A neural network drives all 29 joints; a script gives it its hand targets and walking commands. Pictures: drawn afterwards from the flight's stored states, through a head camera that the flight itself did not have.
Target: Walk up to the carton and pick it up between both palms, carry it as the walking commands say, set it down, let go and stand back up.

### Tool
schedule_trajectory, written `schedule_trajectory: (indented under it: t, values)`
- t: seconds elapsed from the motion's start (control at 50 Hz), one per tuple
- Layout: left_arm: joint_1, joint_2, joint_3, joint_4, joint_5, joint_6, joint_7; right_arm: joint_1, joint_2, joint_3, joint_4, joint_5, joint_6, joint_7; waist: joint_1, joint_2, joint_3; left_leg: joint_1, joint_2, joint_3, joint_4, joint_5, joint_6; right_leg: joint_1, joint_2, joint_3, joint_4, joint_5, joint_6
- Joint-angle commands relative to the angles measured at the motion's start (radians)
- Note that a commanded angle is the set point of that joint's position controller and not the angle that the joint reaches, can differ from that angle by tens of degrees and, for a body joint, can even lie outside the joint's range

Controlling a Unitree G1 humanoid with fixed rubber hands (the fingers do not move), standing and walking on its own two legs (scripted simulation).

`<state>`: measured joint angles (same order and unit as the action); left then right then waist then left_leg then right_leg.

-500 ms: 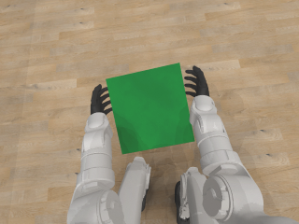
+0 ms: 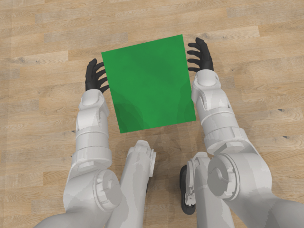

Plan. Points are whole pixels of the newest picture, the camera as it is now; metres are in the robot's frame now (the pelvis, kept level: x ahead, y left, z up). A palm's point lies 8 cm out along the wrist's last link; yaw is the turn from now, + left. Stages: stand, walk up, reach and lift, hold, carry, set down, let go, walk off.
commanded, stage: set down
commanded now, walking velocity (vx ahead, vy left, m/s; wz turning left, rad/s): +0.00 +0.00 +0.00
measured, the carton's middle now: (153, 84) +0.48 +0.10 -0.19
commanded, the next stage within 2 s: none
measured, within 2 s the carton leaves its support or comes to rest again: neither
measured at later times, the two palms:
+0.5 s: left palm (102, 90) +0.44 +0.25 -0.16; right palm (194, 74) +0.52 -0.02 -0.16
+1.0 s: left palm (109, 90) +0.46 +0.26 -0.25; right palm (188, 77) +0.54 -0.01 -0.25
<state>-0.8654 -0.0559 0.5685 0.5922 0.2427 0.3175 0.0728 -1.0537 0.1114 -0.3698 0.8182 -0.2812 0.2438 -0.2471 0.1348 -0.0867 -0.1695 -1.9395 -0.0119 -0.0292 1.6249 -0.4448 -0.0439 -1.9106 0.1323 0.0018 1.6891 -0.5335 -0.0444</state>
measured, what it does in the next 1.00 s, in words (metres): lowers itself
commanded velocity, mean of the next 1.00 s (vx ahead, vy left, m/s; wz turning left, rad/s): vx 0.00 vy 0.00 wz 0.00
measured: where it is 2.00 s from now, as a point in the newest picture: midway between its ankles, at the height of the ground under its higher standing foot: (164, 189)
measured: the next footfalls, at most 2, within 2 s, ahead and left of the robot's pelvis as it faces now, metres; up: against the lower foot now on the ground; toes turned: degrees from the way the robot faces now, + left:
none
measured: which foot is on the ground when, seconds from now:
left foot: down 0.00-1.00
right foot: down 0.00-1.00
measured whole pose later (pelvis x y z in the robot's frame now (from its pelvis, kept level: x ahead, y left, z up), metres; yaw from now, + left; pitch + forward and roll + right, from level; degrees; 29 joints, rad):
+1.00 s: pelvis -0.01 +0.02 -0.12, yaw -1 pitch +46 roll +1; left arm -1.17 0.08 0.50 0.66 0.16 0.32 0.07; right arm -1.36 -0.06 -0.30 0.91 -0.14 0.25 -0.25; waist 0.15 -0.09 0.08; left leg -2.32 -0.02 -0.01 2.00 -0.48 -0.02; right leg -2.28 0.15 0.00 2.06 -0.59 0.00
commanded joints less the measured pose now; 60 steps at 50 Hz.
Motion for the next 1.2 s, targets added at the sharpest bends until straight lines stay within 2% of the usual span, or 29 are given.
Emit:
schedule_trajectory:
  t: [0.0,0.2,0.22,0.24,0.26,0.32,0.4,0.42,0.44,0.48,0.5,0.58,0.6,0.68,0.7,0.72,0.74,0.78,0.82,0.92,0.94,0.96,1.0,1.06,1.12,1.14,1.18]
  values:
    - [-0.752,-0.706,-0.525,-0.039,-0.128,-0.056,-0.263,-0.498,0.924,0.433,0.079,0.118,-0.005,0.275,0.086,-0.020,-0.951,0.591,-0.127,0.093,-0.057,0.273,0.012,0.444,0.087,0.029,-0.152,0.199,0.056]
    - [-0.807,-0.721,-0.558,-0.053,-0.155,-0.048,-0.255,-0.563,0.927,0.456,0.078,0.161,0.001,0.292,0.107,-0.023,-0.998,0.596,-0.126,0.090,0.008,0.326,0.007,0.338,0.099,0.000,-0.057,0.206,0.055]
    - [-0.818,-0.722,-0.566,-0.054,-0.159,-0.045,-0.256,-0.556,0.918,0.447,0.087,0.156,0.004,0.293,0.088,-0.027,-0.979,0.581,-0.124,0.088,0.014,0.323,0.005,0.328,0.099,-0.003,-0.054,0.207,0.054]
    - [-0.829,-0.713,-0.568,-0.059,-0.160,-0.045,-0.254,-0.577,0.913,0.458,0.073,0.167,0.003,0.293,0.105,-0.016,-1.005,0.595,-0.124,0.087,0.019,0.330,0.004,0.320,0.099,-0.006,-0.034,0.205,0.054]
    - [-0.839,-0.713,-0.574,-0.074,-0.165,-0.046,-0.252,-0.573,0.906,0.457,0.075,0.168,0.004,0.295,0.100,-0.014,-1.008,0.597,-0.125,0.089,0.027,0.346,0.002,0.304,0.100,-0.008,-0.025,0.212,0.053]
    - [-0.845,-0.718,-0.583,-0.069,-0.174,-0.043,-0.251,-0.609,0.907,0.477,0.056,0.191,0.003,0.297,0.109,-0.021,-1.025,0.602,-0.123,0.087,0.043,0.353,0.004,0.281,0.102,-0.016,-0.003,0.206,0.054]
    - [-0.878,-0.713,-0.588,-0.055,-0.179,-0.036,-0.253,-0.638,0.863,0.448,0.069,0.187,0.004,0.298,0.094,0.001,-1.001,0.590,-0.121,0.085,0.063,0.331,-0.003,0.222,0.102,-0.025,0.029,0.173,0.049]
    - [-0.887,-0.707,-0.582,-0.056,-0.179,-0.037,-0.252,-0.639,0.873,0.448,0.081,0.193,0.006,0.300,0.100,-0.002,-0.997,0.581,-0.122,0.089,0.072,0.320,0.000,0.215,0.102,-0.022,0.032,0.165,0.048]
    - [-0.898,-0.706,-0.584,-0.058,-0.183,-0.037,-0.253,-0.659,0.868,0.450,0.073,0.192,0.007,0.300,0.092,-0.021,-1.004,0.582,-0.121,0.081,0.076,0.320,0.003,0.207,0.102,-0.029,0.045,0.161,0.051]
    - [-0.908,-0.699,-0.578,-0.046,-0.184,-0.033,-0.254,-0.691,0.844,0.444,0.071,0.194,0.008,0.300,0.089,-0.017,-0.988,0.569,-0.120,0.083,0.089,0.311,0.001,0.185,0.101,-0.032,0.057,0.150,0.050]
    - [-0.922,-0.698,-0.574,-0.036,-0.179,-0.029,-0.253,-0.684,0.845,0.423,0.088,0.192,0.010,0.302,0.085,0.001,-0.981,0.571,-0.119,0.086,0.087,0.295,0.000,0.175,0.101,-0.032,0.060,0.139,0.047]
    - [-0.955,-0.675,-0.567,-0.044,-0.179,-0.032,-0.255,-0.707,0.835,0.420,0.103,0.202,0.014,0.309,0.092,-0.006,-0.974,0.551,-0.118,0.087,0.115,0.291,0.004,0.141,0.101,-0.036,0.090,0.131,0.047]
    - [-0.950,-0.665,-0.560,-0.038,-0.173,-0.033,-0.256,-0.729,0.838,0.426,0.090,0.209,0.012,0.309,0.104,-0.008,-0.970,0.535,-0.116,0.090,0.122,0.291,0.007,0.141,0.100,-0.034,0.096,0.135,0.049]
    - [-0.975,-0.650,-0.557,-0.031,-0.184,-0.039,-0.262,-0.774,0.828,0.441,0.079,0.228,0.011,0.305,0.118,-0.025,-0.989,0.509,-0.113,0.095,0.153,0.293,0.010,0.148,0.100,-0.038,0.127,0.141,0.054]
    - [-0.986,-0.643,-0.563,-0.034,-0.187,-0.040,-0.263,-0.776,0.824,0.439,0.087,0.232,0.011,0.303,0.117,-0.010,-0.999,0.503,-0.110,0.101,0.163,0.291,0.009,0.157,0.100,-0.036,0.137,0.146,0.054]
    - [-0.998,-0.636,-0.565,-0.046,-0.196,-0.043,-0.266,-0.778,0.823,0.445,0.087,0.235,0.012,0.299,0.115,-0.020,-1.007,0.501,-0.108,0.099,0.175,0.300,0.009,0.159,0.098,-0.036,0.146,0.153,0.055]
    - [-1.009,-0.626,-0.569,-0.056,-0.197,-0.046,-0.267,-0.782,0.838,0.456,0.084,0.245,0.013,0.299,0.124,-0.026,-1.011,0.492,-0.107,0.104,0.183,0.315,0.011,0.161,0.099,-0.034,0.149,0.168,0.056]
    - [-1.010,-0.623,-0.571,-0.025,-0.203,-0.045,-0.270,-0.772,0.829,0.449,0.109,0.242,0.012,0.296,0.118,-0.032,-0.999,0.475,-0.103,0.101,0.198,0.308,0.010,0.161,0.099,-0.036,0.167,0.167,0.056]
    - [-1.014,-0.624,-0.576,-0.037,-0.206,-0.047,-0.276,-0.787,0.819,0.457,0.090,0.248,0.005,0.293,0.122,-0.009,-0.999,0.477,-0.103,0.106,0.215,0.334,0.007,0.155,0.100,-0.033,0.181,0.183,0.054]
    - [-1.024,-0.598,-0.571,-0.010,-0.226,-0.058,-0.286,-0.817,0.813,0.485,0.083,0.268,-0.005,0.285,0.127,-0.050,-0.976,0.430,-0.096,0.100,0.260,0.355,0.012,0.160,0.098,-0.031,0.221,0.214,0.058]
    - [-1.024,-0.595,-0.572,-0.011,-0.226,-0.058,-0.285,-0.811,0.800,0.484,0.083,0.268,-0.008,0.284,0.122,-0.036,-0.971,0.432,-0.094,0.101,0.266,0.360,0.010,0.156,0.097,-0.030,0.227,0.218,0.056]
    - [-1.028,-0.599,-0.578,-0.006,-0.237,-0.062,-0.288,-0.828,0.791,0.491,0.078,0.274,-0.011,0.283,0.124,-0.045,-0.965,0.429,-0.095,0.097,0.273,0.363,0.009,0.153,0.098,-0.031,0.237,0.217,0.056]
    - [-1.033,-0.584,-0.579,-0.005,-0.238,-0.066,-0.287,-0.838,0.794,0.514,0.069,0.291,-0.016,0.283,0.147,-0.037,-0.985,0.435,-0.090,0.104,0.290,0.377,0.009,0.167,0.099,-0.027,0.256,0.229,0.055]
    - [-1.024,-0.566,-0.574,0.024,-0.233,-0.063,-0.291,-0.839,0.782,0.514,0.109,0.298,-0.011,0.289,0.149,-0.052,-0.933,0.419,-0.087,0.101,0.295,0.341,0.012,0.142,0.098,-0.033,0.268,0.191,0.059]
    - [-1.008,-0.589,-0.566,0.038,-0.241,-0.058,-0.304,-0.822,0.794,0.507,0.114,0.297,-0.008,0.292,0.136,-0.067,-0.916,0.403,-0.086,0.101,0.311,0.355,0.016,0.149,0.097,-0.036,0.278,0.209,0.058]
    - [-1.013,-0.596,-0.569,0.037,-0.240,-0.056,-0.306,-0.805,0.794,0.492,0.117,0.294,-0.008,0.294,0.128,-0.052,-0.908,0.408,-0.086,0.103,0.312,0.357,0.015,0.131,0.101,-0.038,0.281,0.210,0.055]
    - [-1.014,-0.590,-0.562,0.044,-0.236,-0.055,-0.310,-0.804,0.804,0.481,0.136,0.295,-0.006,0.299,0.134,-0.057,-0.871,0.385,-0.084,0.100,0.312,0.346,0.020,0.115,0.103,-0.038,0.283,0.203,0.055]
